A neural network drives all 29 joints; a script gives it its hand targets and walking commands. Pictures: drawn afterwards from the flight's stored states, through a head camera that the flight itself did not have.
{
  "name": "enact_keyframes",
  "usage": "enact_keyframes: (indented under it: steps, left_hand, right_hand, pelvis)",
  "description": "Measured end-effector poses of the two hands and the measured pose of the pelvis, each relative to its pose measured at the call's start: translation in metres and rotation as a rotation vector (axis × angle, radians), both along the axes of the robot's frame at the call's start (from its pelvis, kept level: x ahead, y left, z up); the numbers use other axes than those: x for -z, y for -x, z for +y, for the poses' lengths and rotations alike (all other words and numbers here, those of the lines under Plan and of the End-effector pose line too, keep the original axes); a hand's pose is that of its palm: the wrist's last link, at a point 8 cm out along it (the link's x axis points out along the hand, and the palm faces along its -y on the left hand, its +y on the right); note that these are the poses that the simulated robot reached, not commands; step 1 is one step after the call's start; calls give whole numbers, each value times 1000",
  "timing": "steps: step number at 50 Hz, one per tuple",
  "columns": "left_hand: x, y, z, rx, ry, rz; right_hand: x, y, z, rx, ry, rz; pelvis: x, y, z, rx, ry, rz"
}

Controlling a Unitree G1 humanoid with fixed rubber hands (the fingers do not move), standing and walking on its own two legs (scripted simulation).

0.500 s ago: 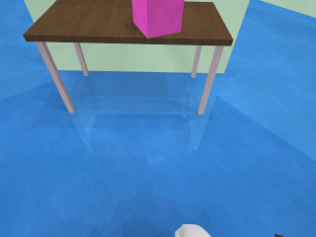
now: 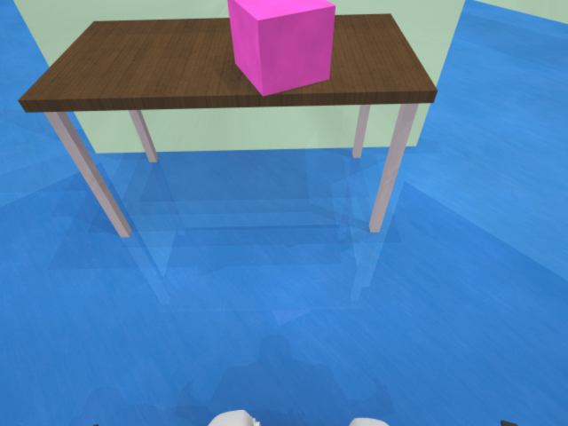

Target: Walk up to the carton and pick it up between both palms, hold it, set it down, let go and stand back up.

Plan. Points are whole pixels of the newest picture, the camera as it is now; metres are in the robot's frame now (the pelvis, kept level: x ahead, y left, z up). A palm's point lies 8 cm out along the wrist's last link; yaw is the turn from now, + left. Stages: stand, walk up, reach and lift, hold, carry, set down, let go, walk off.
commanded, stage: walk up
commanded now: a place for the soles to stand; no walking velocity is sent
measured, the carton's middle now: (279, 37) +1.11 +0.02 +0.06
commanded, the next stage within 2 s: none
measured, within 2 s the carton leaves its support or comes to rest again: neither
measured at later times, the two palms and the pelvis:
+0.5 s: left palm (117, 351) +0.25 +0.29 -0.08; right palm (509, 371) +0.21 -0.34 -0.10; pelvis +0.16 -0.02 +0.01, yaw +0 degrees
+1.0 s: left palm (136, 273) +0.40 +0.30 -0.09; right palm (484, 308) +0.32 -0.35 -0.12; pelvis +0.31 -0.01 -0.01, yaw -3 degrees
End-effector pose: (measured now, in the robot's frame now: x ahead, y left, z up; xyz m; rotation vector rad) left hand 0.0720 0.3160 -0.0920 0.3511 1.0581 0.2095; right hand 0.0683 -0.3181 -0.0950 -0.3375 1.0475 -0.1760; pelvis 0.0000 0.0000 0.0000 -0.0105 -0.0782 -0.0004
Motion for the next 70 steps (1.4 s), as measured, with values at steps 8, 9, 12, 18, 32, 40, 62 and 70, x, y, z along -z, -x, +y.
enact_keyframes:
  steps: [8,9,12,18,32,40,62,70]
  left_hand:
    - [6,-77,-9,75,8,56]
    - [5,-88,-13,89,10,55]
    - [1,-126,-27,128,11,33]
    - [-8,-175,-42,112,5,-86]
    - [8,-176,11,-44,-6,66]
    - [11,-231,15,14,-23,128]
    - [8,-347,17,-34,-29,54]
    - [19,-399,32,13,-47,128]
  right_hand:
    - [-14,-6,-15,109,51,54]
    - [-13,-6,-18,120,51,69]
    - [-7,-6,-29,153,43,112]
    - [12,-43,-38,144,27,186]
    - [-5,-233,5,-36,16,-40]
    - [-12,-250,-3,47,47,-22]
    - [8,-393,10,-3,5,26]
    - [-1,-425,16,55,42,-31]
  pelvis:
    - [-7,-55,-6,62,-44,-9]
    - [-7,-62,-8,69,-45,-9]
    - [-5,-83,-16,83,-42,-6]
    - [1,-119,-25,49,17,4]
    - [2,-205,4,-10,-4,-4]
    - [-1,-250,5,50,-40,-9]
    - [5,-373,12,-12,23,0]
    - [7,-412,22,46,-27,-2]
